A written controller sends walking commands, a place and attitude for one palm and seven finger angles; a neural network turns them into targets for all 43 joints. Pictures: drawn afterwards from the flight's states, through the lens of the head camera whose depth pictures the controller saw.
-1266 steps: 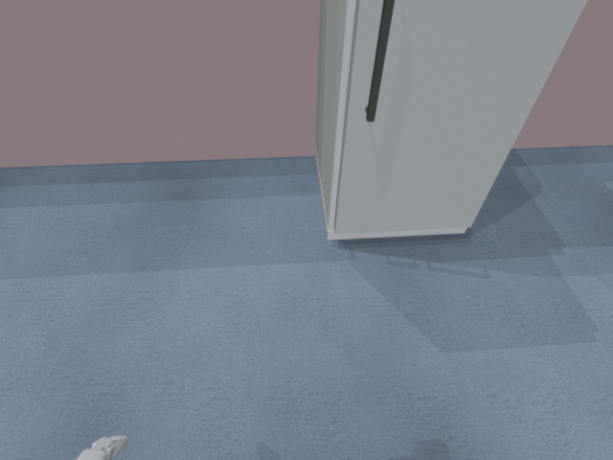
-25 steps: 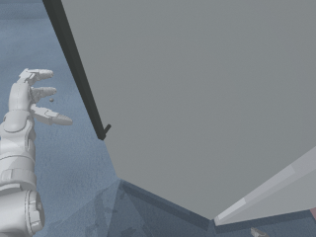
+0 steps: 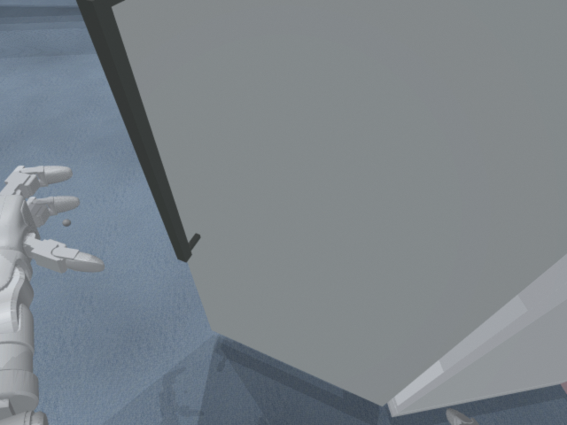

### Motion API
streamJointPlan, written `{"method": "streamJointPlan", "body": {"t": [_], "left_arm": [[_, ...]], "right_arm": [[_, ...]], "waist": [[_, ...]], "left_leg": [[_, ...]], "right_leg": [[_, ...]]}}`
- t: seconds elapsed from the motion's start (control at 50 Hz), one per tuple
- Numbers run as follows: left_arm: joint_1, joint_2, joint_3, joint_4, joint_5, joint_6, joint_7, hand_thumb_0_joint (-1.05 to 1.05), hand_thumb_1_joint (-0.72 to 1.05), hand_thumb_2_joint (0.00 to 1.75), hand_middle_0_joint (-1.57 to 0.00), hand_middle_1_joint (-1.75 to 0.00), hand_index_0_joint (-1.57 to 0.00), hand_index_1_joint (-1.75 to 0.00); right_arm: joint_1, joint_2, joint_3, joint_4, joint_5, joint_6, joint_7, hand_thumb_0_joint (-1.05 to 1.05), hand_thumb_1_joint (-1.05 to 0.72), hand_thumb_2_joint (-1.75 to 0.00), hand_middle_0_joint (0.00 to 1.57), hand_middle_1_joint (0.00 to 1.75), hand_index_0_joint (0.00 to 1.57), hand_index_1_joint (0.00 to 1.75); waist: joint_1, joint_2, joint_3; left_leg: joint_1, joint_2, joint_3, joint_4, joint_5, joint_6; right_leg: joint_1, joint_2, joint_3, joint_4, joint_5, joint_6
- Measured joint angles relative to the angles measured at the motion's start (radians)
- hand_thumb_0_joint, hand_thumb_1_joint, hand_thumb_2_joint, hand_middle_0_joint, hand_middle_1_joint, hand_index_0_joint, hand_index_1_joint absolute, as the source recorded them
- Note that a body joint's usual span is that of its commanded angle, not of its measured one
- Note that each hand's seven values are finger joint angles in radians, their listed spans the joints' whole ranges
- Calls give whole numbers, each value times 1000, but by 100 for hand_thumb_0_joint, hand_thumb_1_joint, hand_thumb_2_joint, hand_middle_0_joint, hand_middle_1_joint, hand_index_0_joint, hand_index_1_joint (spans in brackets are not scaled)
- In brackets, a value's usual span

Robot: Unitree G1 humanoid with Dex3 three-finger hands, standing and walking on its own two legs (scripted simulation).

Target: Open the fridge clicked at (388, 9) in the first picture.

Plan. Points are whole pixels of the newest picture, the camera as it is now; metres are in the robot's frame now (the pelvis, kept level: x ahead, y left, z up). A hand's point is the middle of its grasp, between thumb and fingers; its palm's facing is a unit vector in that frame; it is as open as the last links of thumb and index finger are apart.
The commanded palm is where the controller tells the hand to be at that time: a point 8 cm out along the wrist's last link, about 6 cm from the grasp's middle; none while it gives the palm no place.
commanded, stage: slip the hand off the handle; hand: left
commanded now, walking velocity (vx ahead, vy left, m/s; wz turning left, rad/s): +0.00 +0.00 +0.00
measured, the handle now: (162, 163) +0.45 +0.20 +0.12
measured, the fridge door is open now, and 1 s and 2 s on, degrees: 58 58 58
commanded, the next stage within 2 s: draw the hand back to the body in 0.30 s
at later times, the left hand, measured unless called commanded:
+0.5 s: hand (47, 246) +0.30 +0.31 +0.12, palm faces +0.25 -0.96 -0.11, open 14.7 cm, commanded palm +0.25 +0.35 +0.12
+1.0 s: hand (15, 282) +0.24 +0.30 +0.14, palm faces +0.23 -0.95 -0.21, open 14.4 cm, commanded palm +0.19 +0.33 +0.15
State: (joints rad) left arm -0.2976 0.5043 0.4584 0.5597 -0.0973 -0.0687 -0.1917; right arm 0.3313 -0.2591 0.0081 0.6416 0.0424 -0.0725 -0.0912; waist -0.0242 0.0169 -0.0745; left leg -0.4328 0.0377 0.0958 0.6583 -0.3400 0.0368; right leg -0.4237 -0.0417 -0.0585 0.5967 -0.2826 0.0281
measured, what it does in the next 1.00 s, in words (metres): stands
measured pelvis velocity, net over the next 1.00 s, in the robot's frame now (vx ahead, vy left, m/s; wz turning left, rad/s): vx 0.00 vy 0.00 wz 0.05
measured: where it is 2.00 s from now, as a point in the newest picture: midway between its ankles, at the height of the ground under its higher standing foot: outside the picture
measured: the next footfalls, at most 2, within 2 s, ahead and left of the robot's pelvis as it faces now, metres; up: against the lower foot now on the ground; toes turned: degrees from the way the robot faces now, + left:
none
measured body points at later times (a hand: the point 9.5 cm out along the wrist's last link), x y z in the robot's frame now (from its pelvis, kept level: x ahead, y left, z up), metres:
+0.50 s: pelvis +0.00 -0.01 +0.00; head +0.02 -0.01 +0.45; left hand +0.28 +0.36 +0.12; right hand +0.18 -0.25 -0.08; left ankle +0.00 +0.09 -0.72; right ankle +0.01 -0.14 -0.72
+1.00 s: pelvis +0.00 +0.00 +0.00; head -0.01 +0.00 +0.45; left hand +0.22 +0.35 +0.15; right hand +0.19 -0.23 -0.06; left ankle +0.00 +0.09 -0.72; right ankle +0.01 -0.14 -0.72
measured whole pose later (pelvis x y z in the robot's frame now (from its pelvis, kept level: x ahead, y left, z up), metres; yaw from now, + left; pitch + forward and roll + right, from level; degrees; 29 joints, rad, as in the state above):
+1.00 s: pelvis +0.00 +0.00 +0.00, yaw +3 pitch +1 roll -2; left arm 0.06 0.46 0.43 0.07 -0.25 -0.02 -0.31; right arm 0.26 -0.26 0.04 0.63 0.04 -0.30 -0.11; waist 0.05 0.03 -0.06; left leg -0.33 0.02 0.05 0.65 -0.34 0.03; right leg -0.29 -0.05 -0.11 0.57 -0.29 0.03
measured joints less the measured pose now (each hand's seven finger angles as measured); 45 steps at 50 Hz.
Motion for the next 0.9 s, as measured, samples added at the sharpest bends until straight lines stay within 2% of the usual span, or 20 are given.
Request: {"method": "streamJointPlan", "body": {"t": [0.08,0.24,0.32,0.44,0.46,0.5,0.54,0.62,0.68,0.76,0.9], "left_arm": [[38,2,-3,-49,-24,28,-8,-1,-55,20,-25,-115,-26,-115],[71,-12,-63,-108,-47,78,-43,-1,-55,20,-25,-115,-25,-115],[88,-25,-73,-134,-48,80,-45,-1,-55,20,-25,-115,-25,-115],[107,-13,-40,-150,-44,75,-44,-1,-55,20,-25,-115,-26,-115],[109,-12,-26,-148,-76,66,-64,-1,-55,20,-25,-115,-26,-115],[116,-12,3,-142,-148,35,-142,-1,-55,20,-25,-115,-25,-115],[131,-9,24,-150,-201,11,-222,-1,-55,20,-25,-115,-25,-115],[167,19,40,-160,-255,-4,-369,-1,-55,20,-25,-115,-25,-115],[198,42,49,-159,-274,35,-416,-1,-55,20,-25,-115,-25,-115],[258,30,69,-219,-289,71,-393,-1,-55,20,-25,-115,-25,-115],[332,-28,46,-387,-291,47,-343,-1,-54,20,-25,-115,-25,-114]], "right_arm": [[-37,1,7,-5,5,-24,-12,1,-91,-90,20,30,20,30],[-98,-9,16,-16,14,-68,-32,1,-91,-90,20,30,20,30],[-115,-5,22,-19,11,-82,-35,1,-91,-90,20,30,20,30],[-108,5,31,-16,6,-94,-34,1,-91,-90,20,30,21,30],[-105,4,34,-11,8,-98,-36,1,-91,-90,20,30,21,30],[-95,1,40,1,12,-107,-45,1,-91,-90,20,30,21,30],[-80,-2,43,11,15,-117,-51,1,-91,-90,21,30,21,30],[-52,-15,40,7,22,-142,-47,1,-91,-90,20,30,21,30],[-40,-27,32,-12,27,-157,-36,1,-91,-90,20,30,20,30],[-32,-35,19,-34,29,-176,-26,1,-91,-90,20,30,20,30],[-44,-20,27,-20,28,-214,-32,2,-91,-90,20,30,20,30]], "waist": [[23,2,-1],[62,12,4],[64,9,11],[54,1,16],[49,3,19],[42,6,20],[36,7,13],[24,12,2],[20,18,0],[28,22,10],[63,12,7]], "left_leg": [[12,-3,-14,0,0,-2],[24,-16,-41,-1,6,-5],[27,-16,-46,-3,7,-9],[31,-8,-47,-3,3,-16],[35,-7,-49,-3,2,-17],[45,-4,-52,-3,-2,-18],[56,-2,-51,-2,-8,-18],[72,-3,-45,2,-18,-17],[67,-5,-37,7,-19,-15],[58,-6,-33,8,-15,-12],[72,-8,-42,12,-13,-8]], "right_leg": [[20,-3,-14,-2,-4,-1],[43,-15,-41,1,-13,-4],[46,-15,-45,4,-16,-7],[47,-7,-46,6,-21,-13],[53,-6,-48,3,-22,-14],[67,-2,-51,-3,-23,-15],[78,0,-49,-4,-26,-15],[88,-2,-43,7,-38,-13],[77,-5,-35,18,-41,-10],[66,-6,-30,20,-34,-8],[93,-7,-40,6,-26,-4]]}}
